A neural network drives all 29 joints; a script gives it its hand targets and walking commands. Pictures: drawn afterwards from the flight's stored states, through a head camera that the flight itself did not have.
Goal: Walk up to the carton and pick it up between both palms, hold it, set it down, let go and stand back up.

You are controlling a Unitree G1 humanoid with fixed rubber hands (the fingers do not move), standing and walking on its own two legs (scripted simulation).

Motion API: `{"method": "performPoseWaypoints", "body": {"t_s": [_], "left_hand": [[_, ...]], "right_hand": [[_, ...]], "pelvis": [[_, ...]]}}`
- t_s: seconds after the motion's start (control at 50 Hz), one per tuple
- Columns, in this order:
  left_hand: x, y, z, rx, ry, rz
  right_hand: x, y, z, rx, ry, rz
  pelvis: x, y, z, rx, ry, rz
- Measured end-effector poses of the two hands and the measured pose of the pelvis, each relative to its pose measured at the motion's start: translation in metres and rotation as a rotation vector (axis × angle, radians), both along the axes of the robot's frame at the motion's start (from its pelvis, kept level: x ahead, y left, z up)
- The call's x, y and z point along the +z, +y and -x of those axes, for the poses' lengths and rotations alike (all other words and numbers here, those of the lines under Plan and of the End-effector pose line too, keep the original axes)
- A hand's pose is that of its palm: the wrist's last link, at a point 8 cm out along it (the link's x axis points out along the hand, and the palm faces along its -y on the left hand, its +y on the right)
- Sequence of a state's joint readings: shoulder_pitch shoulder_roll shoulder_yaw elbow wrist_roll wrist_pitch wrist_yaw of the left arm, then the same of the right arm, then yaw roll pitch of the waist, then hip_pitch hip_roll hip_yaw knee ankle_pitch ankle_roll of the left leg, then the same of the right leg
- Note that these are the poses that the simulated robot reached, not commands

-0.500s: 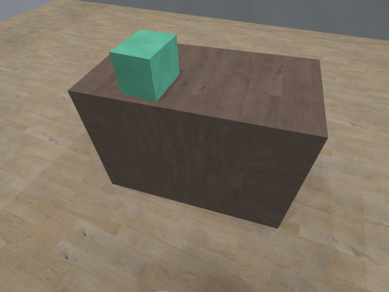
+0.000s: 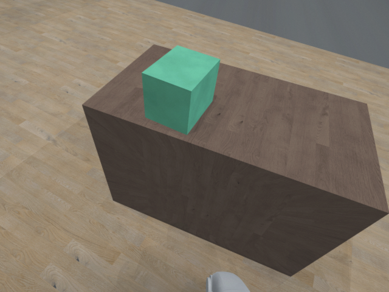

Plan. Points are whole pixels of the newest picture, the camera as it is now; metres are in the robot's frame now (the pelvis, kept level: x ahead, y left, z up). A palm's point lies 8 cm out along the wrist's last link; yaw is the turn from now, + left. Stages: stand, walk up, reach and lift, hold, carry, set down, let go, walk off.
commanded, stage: walk up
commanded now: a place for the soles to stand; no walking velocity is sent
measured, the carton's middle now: (182, 88) +0.72 +0.00 +0.01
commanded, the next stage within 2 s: none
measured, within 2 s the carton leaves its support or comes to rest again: neither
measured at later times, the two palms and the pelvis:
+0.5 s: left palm out of the picture +0.17 +0.29 -0.11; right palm (272, 233) +0.28 -0.23 -0.11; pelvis +0.17 +0.03 -0.01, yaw +0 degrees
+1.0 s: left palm (68, 202) +0.37 +0.29 -0.11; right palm (269, 231) +0.28 -0.22 -0.11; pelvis +0.21 +0.05 -0.01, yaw -7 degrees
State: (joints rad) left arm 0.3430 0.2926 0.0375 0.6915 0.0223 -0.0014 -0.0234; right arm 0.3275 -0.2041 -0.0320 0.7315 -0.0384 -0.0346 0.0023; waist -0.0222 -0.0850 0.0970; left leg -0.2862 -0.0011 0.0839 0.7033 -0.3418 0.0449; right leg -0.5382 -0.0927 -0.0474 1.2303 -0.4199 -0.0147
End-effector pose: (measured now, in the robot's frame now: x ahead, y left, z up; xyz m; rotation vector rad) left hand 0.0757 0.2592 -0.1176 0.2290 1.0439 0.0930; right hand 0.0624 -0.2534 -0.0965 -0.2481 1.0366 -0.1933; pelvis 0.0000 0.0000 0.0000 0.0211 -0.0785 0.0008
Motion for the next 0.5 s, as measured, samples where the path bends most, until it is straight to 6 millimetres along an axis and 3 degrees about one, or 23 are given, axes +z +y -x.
{"method": "performPoseWaypoints", "body": {"t_s": [0.1, 0.2, 0.3, 0.42, 0.5], "left_hand": [[0.022, -0.015, -0.065, -0.05, -0.076, -0.002], [0.022, -0.024, -0.107, -0.063, -0.117, -0.054], [0.019, -0.015, -0.105, 0.033, -0.069, -0.098], [0.02, 0.008, -0.083, 0.099, 0.081, -0.106], [0.009, 0.034, -0.091, 0.121, 0.141, -0.093]], "right_hand": [[-0.011, -0.007, -0.007, -0.041, 0.061, -0.029], [-0.04, -0.018, -0.036, -0.043, 0.086, -0.074], [-0.048, -0.016, -0.088, 0.036, 0.112, -0.084], [-0.029, 0.002, -0.172, 0.086, 0.005, -0.083], [-0.016, 0.025, -0.216, 0.1, -0.045, -0.071]], "pelvis": [[0.005, -0.002, -0.038, -0.023, 0.013, -0.011], [-0.012, -0.014, -0.078, -0.042, 0.011, 0.031], [-0.015, -0.011, -0.108, -0.014, -0.011, 0.035], [-0.004, 0.011, -0.143, -0.006, -0.01, 0.053], [-0.005, 0.03, -0.17, -0.005, 0.002, 0.061]]}}
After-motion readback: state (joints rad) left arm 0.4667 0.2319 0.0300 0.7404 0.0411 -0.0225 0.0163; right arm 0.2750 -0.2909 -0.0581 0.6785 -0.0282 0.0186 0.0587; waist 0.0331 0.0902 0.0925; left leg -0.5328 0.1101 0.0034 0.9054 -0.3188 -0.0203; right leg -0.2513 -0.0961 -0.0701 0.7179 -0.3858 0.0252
